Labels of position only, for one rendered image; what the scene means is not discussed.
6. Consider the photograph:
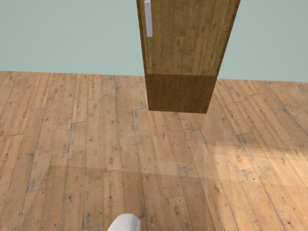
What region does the cupboard door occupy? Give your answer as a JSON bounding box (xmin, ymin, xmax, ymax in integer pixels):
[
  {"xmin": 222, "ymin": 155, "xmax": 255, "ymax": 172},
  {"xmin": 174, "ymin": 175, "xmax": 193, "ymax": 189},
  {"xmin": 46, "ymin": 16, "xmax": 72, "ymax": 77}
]
[{"xmin": 140, "ymin": 0, "xmax": 237, "ymax": 76}]

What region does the left robot thigh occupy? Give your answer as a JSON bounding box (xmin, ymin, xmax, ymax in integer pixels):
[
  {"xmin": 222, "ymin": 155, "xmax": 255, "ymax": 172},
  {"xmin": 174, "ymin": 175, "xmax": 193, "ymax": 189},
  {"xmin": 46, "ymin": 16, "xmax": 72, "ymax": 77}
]
[{"xmin": 107, "ymin": 214, "xmax": 141, "ymax": 231}]

